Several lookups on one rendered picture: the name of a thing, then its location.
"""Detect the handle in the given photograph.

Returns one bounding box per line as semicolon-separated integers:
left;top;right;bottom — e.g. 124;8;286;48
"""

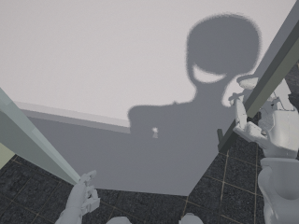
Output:
217;21;299;153

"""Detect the robot right hand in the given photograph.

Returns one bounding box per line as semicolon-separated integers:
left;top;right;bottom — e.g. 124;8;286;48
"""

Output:
229;77;299;159

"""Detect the right robot forearm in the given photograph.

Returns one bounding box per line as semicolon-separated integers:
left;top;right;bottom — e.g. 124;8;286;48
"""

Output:
257;158;299;224

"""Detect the robot right thigh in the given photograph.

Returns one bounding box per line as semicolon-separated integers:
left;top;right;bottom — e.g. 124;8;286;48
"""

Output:
178;215;204;224

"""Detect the left robot forearm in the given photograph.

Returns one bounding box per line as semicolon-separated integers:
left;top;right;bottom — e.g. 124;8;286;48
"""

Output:
55;207;82;224

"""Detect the fridge door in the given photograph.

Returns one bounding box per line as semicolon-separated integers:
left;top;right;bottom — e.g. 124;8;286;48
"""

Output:
0;0;299;196

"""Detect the robot left hand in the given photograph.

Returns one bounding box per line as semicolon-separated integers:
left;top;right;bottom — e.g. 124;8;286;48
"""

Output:
65;170;101;216

